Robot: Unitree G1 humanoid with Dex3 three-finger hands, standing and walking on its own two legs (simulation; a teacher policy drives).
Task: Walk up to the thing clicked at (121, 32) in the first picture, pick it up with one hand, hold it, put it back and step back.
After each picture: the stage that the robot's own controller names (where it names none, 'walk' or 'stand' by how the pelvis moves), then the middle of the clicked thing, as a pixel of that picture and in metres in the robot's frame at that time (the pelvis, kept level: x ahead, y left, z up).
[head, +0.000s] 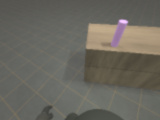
stand; (118, 34) +0.79 -0.21 +0.07
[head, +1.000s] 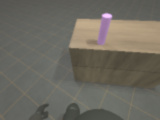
walk; (103, 31) +0.71 -0.04 +0.11
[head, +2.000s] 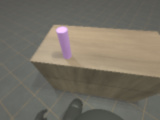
stand; (65, 45) +0.49 +0.26 +0.09
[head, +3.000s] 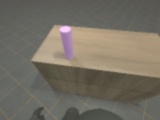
stand; (67, 44) +0.51 +0.20 +0.11
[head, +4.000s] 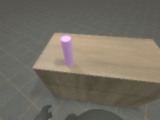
stand; (68, 52) +0.48 +0.20 +0.08
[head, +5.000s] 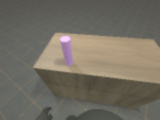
stand; (67, 52) +0.49 +0.21 +0.07
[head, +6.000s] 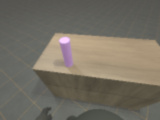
stand; (67, 53) +0.47 +0.21 +0.07
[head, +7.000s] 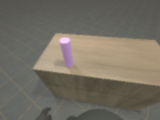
stand; (67, 53) +0.47 +0.21 +0.07
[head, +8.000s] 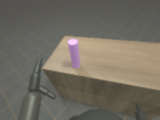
rise first; (74, 55) +0.47 +0.19 +0.07
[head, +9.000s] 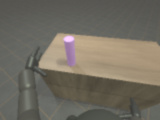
go down; (70, 52) +0.49 +0.17 +0.08
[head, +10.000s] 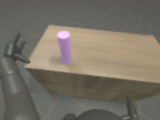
go down; (65, 50) +0.47 +0.18 +0.09
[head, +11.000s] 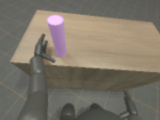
close in; (59, 40) +0.48 +0.18 +0.12
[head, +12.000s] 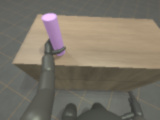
close; (55, 38) +0.50 +0.20 +0.14
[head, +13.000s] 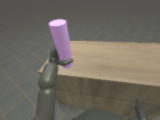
lift; (63, 47) +0.33 +0.16 +0.29
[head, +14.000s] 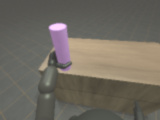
hold; (62, 51) +0.33 +0.18 +0.25
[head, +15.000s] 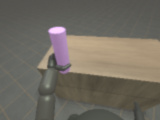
hold; (61, 53) +0.33 +0.18 +0.23
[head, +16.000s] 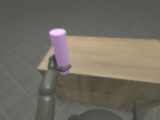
hold; (61, 54) +0.33 +0.18 +0.22
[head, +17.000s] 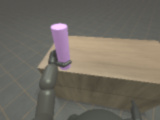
crouch; (62, 50) +0.35 +0.18 +0.24
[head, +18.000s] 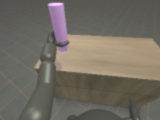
crouch; (60, 30) +0.46 +0.20 +0.29
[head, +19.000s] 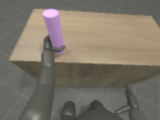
lower; (56, 35) +0.51 +0.18 +0.14
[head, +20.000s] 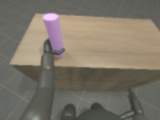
lower; (55, 38) +0.49 +0.19 +0.14
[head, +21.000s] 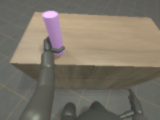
lower; (55, 37) +0.50 +0.19 +0.14
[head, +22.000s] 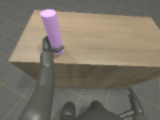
lower; (54, 36) +0.50 +0.20 +0.14
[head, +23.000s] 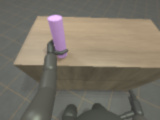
loosen; (59, 39) +0.50 +0.18 +0.14
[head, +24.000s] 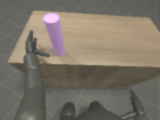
rise; (56, 38) +0.49 +0.18 +0.13
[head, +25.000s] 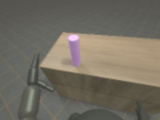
sink last; (75, 52) +0.47 +0.17 +0.10
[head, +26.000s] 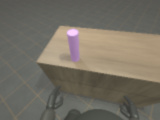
stand; (74, 47) +0.49 +0.17 +0.10
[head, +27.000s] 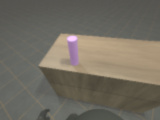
stand; (73, 52) +0.50 +0.17 +0.08
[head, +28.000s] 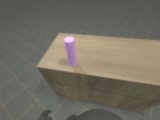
stand; (71, 52) +0.49 +0.19 +0.07
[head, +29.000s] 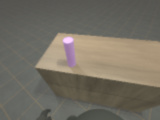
stand; (70, 53) +0.48 +0.19 +0.07
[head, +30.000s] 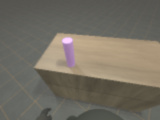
stand; (69, 54) +0.47 +0.19 +0.07
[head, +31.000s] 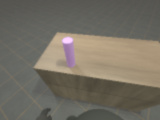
stand; (69, 54) +0.47 +0.19 +0.07
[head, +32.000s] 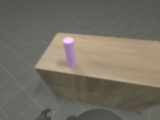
walk; (70, 54) +0.47 +0.19 +0.07
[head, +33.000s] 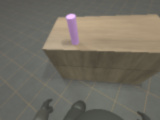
walk; (73, 31) +0.66 +0.20 +0.08
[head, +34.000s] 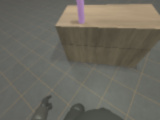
walk; (80, 11) +1.02 +0.18 +0.09
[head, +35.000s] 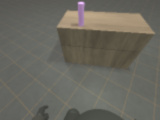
stand; (81, 15) +1.10 +0.19 +0.09
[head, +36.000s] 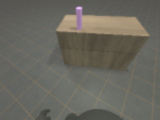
stand; (79, 19) +1.10 +0.20 +0.07
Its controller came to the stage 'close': yes
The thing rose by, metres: 0.21
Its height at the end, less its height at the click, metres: +0.00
